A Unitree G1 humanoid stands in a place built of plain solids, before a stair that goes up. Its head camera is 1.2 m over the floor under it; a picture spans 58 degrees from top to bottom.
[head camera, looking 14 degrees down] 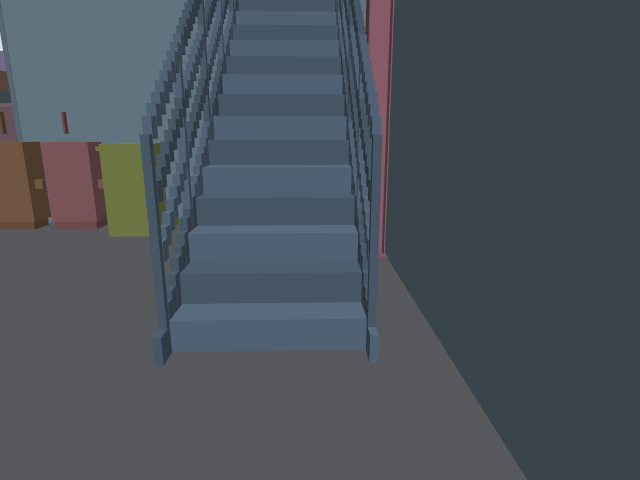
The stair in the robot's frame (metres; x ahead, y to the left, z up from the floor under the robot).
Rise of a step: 0.19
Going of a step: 0.24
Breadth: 1.19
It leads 2 degrees to the left of straight ahead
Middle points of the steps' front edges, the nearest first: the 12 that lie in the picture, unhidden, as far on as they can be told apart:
2.22 0.29 0.19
2.47 0.29 0.38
2.71 0.30 0.57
2.95 0.31 0.76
3.20 0.31 0.95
3.44 0.32 1.14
3.69 0.33 1.33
3.93 0.33 1.52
4.17 0.34 1.71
4.42 0.35 1.90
4.66 0.35 2.09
4.90 0.36 2.28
